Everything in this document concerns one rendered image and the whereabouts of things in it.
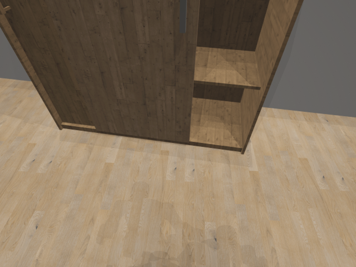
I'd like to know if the wardrobe door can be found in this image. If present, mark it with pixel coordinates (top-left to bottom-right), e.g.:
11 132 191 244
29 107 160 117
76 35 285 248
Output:
45 0 200 143
0 0 94 126

